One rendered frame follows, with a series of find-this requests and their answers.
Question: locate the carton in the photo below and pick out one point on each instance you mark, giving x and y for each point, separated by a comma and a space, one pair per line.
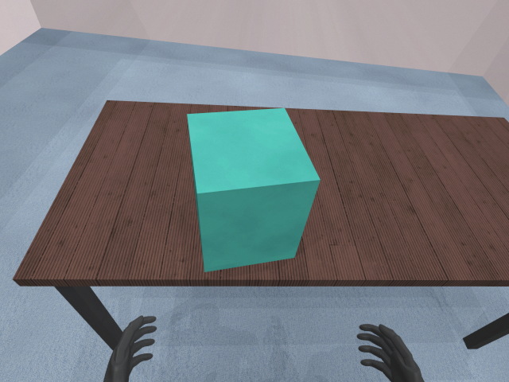
254, 185

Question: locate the robot left hand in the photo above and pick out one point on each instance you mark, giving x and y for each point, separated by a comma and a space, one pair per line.
122, 361

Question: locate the table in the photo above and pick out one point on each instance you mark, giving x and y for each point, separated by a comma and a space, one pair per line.
404, 200

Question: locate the robot right hand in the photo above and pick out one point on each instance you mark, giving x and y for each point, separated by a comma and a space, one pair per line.
398, 364

